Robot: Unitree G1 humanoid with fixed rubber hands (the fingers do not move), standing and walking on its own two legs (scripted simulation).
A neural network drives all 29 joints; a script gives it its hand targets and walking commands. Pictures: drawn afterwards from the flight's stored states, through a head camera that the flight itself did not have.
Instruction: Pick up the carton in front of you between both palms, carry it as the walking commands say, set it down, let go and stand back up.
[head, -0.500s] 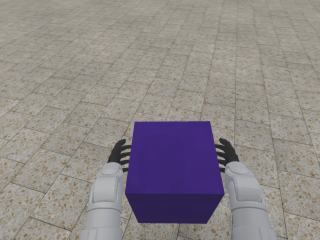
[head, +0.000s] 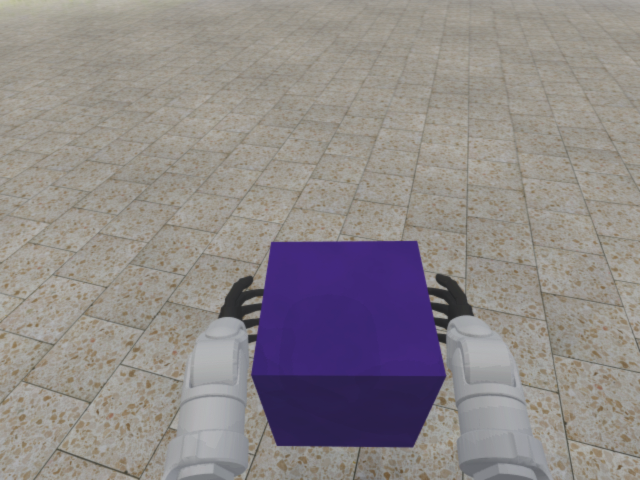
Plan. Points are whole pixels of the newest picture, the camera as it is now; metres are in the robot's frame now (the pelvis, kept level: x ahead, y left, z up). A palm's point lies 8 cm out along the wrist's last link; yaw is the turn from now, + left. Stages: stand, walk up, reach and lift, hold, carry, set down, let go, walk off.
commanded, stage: set down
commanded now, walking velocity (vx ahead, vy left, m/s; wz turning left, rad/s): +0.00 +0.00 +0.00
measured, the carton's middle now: (344, 347) +0.31 +0.00 -0.03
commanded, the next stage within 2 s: none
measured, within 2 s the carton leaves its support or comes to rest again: neither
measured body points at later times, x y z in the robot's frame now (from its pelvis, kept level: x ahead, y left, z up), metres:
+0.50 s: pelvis +0.00 +0.01 -0.03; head +0.15 +0.01 +0.39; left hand +0.37 +0.15 -0.09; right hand +0.37 -0.15 -0.09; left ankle +0.05 +0.12 -0.74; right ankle +0.05 -0.11 -0.74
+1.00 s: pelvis -0.03 +0.01 -0.17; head +0.21 +0.01 +0.22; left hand +0.43 +0.16 -0.24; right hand +0.43 -0.14 -0.24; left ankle +0.05 +0.12 -0.74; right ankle +0.05 -0.11 -0.74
